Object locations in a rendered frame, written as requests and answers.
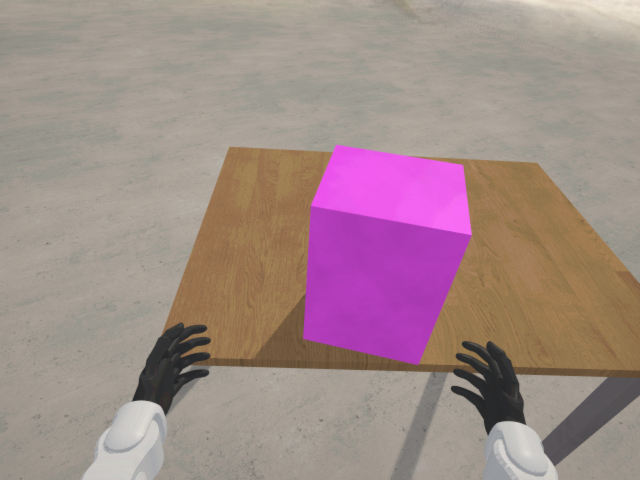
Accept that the carton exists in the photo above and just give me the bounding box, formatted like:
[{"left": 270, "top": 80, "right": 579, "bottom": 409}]
[{"left": 303, "top": 145, "right": 472, "bottom": 365}]

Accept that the robot right forearm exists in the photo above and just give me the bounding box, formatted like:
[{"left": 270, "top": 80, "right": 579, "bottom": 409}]
[{"left": 483, "top": 421, "right": 558, "bottom": 480}]

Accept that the robot left forearm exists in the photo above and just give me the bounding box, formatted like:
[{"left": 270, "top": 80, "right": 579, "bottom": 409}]
[{"left": 80, "top": 401, "right": 167, "bottom": 480}]

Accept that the robot right hand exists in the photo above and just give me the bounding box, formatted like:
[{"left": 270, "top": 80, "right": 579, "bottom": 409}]
[{"left": 451, "top": 341, "right": 526, "bottom": 435}]

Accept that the table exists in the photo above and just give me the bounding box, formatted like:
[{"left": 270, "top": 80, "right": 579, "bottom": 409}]
[{"left": 161, "top": 147, "right": 640, "bottom": 467}]

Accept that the robot left hand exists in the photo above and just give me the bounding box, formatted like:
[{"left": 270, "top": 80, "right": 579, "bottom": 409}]
[{"left": 132, "top": 323, "right": 211, "bottom": 416}]

